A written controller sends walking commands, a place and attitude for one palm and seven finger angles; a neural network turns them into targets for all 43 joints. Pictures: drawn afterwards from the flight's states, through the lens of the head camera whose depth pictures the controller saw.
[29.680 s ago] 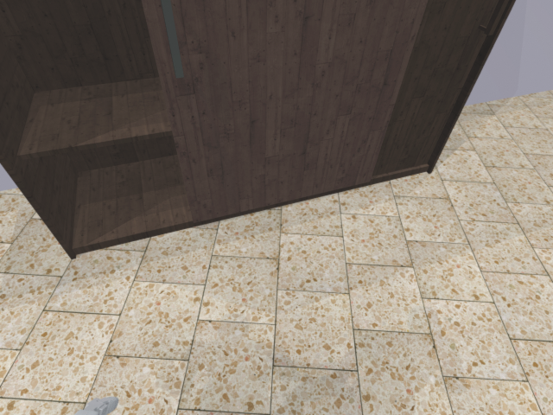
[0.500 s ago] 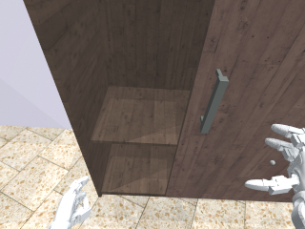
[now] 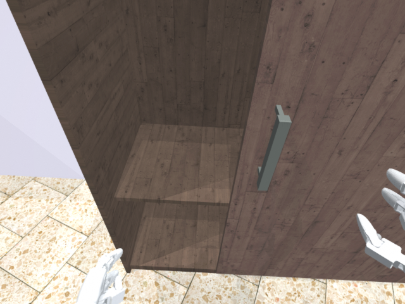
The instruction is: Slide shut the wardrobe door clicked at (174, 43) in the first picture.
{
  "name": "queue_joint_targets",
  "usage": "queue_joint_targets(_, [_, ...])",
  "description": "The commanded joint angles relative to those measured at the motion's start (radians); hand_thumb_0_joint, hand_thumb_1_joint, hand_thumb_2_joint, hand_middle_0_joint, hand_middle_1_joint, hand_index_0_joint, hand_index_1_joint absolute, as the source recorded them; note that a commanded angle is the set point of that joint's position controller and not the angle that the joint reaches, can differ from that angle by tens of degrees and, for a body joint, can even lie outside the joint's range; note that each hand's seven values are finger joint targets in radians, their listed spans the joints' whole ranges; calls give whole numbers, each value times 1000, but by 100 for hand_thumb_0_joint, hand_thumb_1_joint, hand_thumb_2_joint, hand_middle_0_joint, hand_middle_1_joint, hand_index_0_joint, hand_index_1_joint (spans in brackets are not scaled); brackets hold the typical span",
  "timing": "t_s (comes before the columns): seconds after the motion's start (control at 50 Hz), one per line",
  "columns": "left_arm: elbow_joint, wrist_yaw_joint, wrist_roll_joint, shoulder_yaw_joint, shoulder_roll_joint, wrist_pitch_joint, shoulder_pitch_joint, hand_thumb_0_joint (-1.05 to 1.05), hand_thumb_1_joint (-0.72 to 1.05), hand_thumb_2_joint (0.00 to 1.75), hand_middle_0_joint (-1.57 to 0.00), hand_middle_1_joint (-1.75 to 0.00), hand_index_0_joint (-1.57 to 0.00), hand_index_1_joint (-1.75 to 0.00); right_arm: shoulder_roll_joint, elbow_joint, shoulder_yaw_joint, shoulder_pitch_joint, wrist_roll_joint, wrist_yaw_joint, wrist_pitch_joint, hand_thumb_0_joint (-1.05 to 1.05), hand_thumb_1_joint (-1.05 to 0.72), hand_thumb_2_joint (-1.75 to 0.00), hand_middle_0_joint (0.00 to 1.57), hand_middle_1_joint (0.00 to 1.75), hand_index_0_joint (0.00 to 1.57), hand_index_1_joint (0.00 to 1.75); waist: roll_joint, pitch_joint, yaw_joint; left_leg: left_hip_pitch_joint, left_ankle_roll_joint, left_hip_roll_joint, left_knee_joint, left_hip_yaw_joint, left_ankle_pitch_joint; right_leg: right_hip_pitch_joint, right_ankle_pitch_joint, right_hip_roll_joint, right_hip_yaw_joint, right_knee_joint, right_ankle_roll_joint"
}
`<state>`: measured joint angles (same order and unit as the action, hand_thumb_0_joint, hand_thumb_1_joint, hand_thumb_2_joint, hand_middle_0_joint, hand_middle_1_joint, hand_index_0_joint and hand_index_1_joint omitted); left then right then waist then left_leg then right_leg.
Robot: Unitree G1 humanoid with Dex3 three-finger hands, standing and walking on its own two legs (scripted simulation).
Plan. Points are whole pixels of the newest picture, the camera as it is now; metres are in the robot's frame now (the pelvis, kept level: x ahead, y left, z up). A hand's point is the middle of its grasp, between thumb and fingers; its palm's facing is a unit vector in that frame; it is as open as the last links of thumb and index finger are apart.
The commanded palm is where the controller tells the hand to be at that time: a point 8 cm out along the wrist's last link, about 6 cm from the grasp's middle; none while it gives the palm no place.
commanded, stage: draw the hand back to the body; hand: right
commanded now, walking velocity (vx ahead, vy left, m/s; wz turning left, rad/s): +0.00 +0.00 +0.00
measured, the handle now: (269, 150) +0.42 -0.16 +0.10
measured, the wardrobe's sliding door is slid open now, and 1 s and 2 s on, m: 0.41 0.41 0.41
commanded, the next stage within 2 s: step back with the hand held close in 0.44 s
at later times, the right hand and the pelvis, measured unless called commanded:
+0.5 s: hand (388, 251) +0.16 -0.25 +0.16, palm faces +0.45 +0.82 -0.35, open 7.4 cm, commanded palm +0.11 -0.29 +0.17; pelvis -0.02 +0.01 +0.00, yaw +0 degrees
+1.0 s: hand (386, 239) +0.18 -0.26 +0.15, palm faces +0.26 +0.83 -0.50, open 7.4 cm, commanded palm +0.12 -0.31 +0.17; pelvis -0.04 -0.02 -0.01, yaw +4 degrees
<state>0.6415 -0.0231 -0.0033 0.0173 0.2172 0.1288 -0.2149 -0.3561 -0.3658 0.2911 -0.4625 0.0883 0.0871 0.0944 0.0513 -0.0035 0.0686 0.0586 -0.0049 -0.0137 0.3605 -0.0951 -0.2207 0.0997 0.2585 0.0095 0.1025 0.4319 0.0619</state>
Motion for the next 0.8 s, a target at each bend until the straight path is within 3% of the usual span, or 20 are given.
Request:
queue_joint_targets(0.0, [-157, -13, 1, -47, 126, 50, 123, 0, 90, 90, -20, -30, -20, -30, -204, -275, 163, 78, -2, 24, 76, 0, -83, -87, 20, 34, 20, 34, 67, -76, 10, 10, 40, 15, -29, 60, 212, -25, -372, -70, -149, -69, -85])
queue_joint_targets(0.02, [-157, -14, 1, -48, 126, 51, 122, 0, 90, 90, -20, -30, -20, -30, -200, -279, 163, 76, -2, 25, 77, 0, -86, -88, 20, 32, 20, 32, 76, -79, 8, 17, 39, 13, -29, 60, 209, -32, -370, -71, -149, -70, -87])
queue_joint_targets(0.1, [-153, -16, 6, -50, 128, 41, 127, 0, 90, 90, -20, -30, -20, -30, -147, -206, 123, 68, 1, 19, 70, 0, -90, -90, 20, 30, 20, 30, 7, 3, -4, 56, 38, 15, -49, 54, 149, 1, -254, -74, -143, -90, -77])
queue_joint_targets(0.14, [-152, -21, 6, -52, 133, 35, 129, 0, 90, 90, -20, -30, -20, -30, -152, -198, 124, 90, 1, 22, 73, 0, -90, -90, 20, 30, 20, 30, -12, 0, -6, 60, 36, 13, -49, 55, 123, 6, -194, -72, -141, -97, -68])
queue_joint_targets(0.28, [-154, -26, 3, -52, 126, 47, 143, 0, 90, 90, -20, -30, -20, -30, -183, -249, 141, 107, -6, 33, 95, 0, -90, -90, 20, 30, 20, 30, 38, -53, 7, 24, 40, 9, -59, 70, 95, 1, -125, -55, -140, -103, -54])
queue_joint_targets(0.42, [-148, -28, 3, -50, 121, 56, 151, 0, 90, 90, -20, -30, -20, -30, -181, -238, 142, 109, -4, 32, 99, 0, -90, -90, 20, 30, 20, 30, 45, 3, 1, 46, 42, 6, -90, 82, 56, 19, -77, -52, -131, -103, -48])
queue_joint_targets(0.52, [-148, -28, 7, -51, 120, 55, 153, 0, 90, 90, -20, -30, -20, -30, -163, -187, 133, 95, 0, 25, 101, 0, -90, -90, 20, 30, 20, 30, 7, 30, 1, 60, 38, 3, -106, 83, 14, 26, -38, -52, -126, -110, -42])
queue_joint_targets(0.54, [-143, -31, 8, -51, 124, 55, 157, 0, 90, 90, -20, -30, -20, -30, -206, -202, 161, 188, 0, 31, 107, 0, -90, -90, 20, 30, 20, 30, 4, 21, -4, 62, 37, 1, -114, 88, -1, 24, -19, -49, -125, -110, -38])
queue_joint_targets(0.56, [-179, -37, 21, -34, 118, 44, 142, 0, 90, 90, -20, -30, -20, -30, -352, -289, 305, 353, -18, 41, 154, 0, -90, -90, 20, 30, 20, 30, -24, 127, -19, 197, 32, -46, -192, 235, -35, 107, 102, -68, -111, -81, -9])
queue_joint_targets(0.58, [-141, -39, 10, -29, 96, 36, 125, 0, 90, 90, -20, -30, -20, -30, -263, -193, 236, 258, -20, 35, 161, 0, -90, -90, 20, 30, 20, 30, -89, 121, -32, 238, 33, -79, -230, 264, -89, 85, 108, -54, -115, -38, -5])
queue_joint_targets(0.6, [-145, -36, 9, -33, 95, 30, 132, 0, 90, 90, -20, -30, -20, -30, -263, -201, 227, 245, -27, 31, 164, 0, -90, -90, 20, 30, 20, 30, -86, 122, -31, 269, 36, -98, -254, 292, -96, 69, 93, -49, -118, -8, -3])
queue_joint_targets(0.64, [-152, -32, 2, -41, 108, 22, 118, 0, 90, 90, -20, -30, -20, -30, -172, -153, 151, 145, -40, 23, 156, 0, -90, -90, 20, 30, 20, 30, -111, 43, -32, 244, 35, -117, -217, 283, -5, 45, 19, -52, -105, 26, -3])
queue_joint_targets(0.68, [-173, -31, 6, -53, 126, 19, 107, 0, 90, 90, -20, -30, -20, -30, -151, -167, 128, 97, -43, 25, 157, 0, -90, -90, 20, 30, 20, 30, -73, -60, -29, 170, 35, -120, -150, 257, 92, 46, -48, -56, -115, 14, -4])
queue_joint_targets(0.72, [-187, -36, 5, -60, 132, 12, 110, 0, 90, 90, -20, -30, -20, -30, -166, -194, 148, 39, -42, 31, 157, 0, -90, -90, 20, 30, 20, 30, -22, -128, -26, 110, 27, -105, -80, 232, 216, 48, -124, -76, -121, -14, -2])
queue_joint_targets(0.78, [-221, -40, 7, -66, 133, -13, 110, 0, 90, 90, -20, -30, -20, -30, -231, -289, 224, -30, -40, 42, 162, 0, -90, -90, 20, 30, 20, 30, -52, -187, -24, 41, 17, -82, 14, 186, 357, 88, -248, -98, -145, -24, 2])
